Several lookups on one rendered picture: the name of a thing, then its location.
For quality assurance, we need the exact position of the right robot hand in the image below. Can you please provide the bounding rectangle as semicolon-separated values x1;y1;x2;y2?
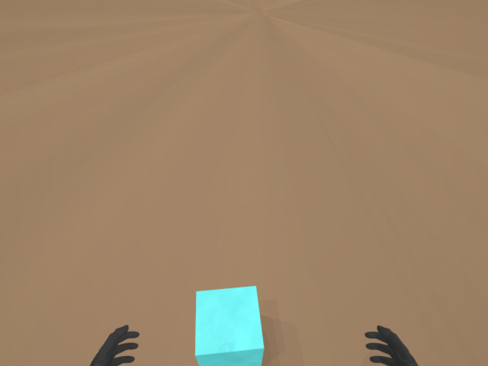
364;326;418;366

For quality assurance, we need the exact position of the left robot hand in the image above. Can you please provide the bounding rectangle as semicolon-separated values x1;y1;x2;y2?
90;325;140;366

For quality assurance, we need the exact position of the carton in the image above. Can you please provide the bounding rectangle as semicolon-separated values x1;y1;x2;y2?
195;286;264;366

